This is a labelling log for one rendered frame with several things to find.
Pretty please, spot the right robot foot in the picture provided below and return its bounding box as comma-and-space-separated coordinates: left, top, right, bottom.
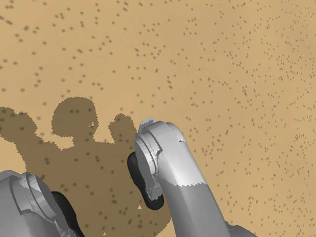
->
127, 152, 164, 210

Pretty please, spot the left robot foot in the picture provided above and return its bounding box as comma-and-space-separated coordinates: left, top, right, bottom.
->
51, 191, 85, 237

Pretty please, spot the right robot hand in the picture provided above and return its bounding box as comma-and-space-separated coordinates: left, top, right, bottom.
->
225, 221, 257, 237

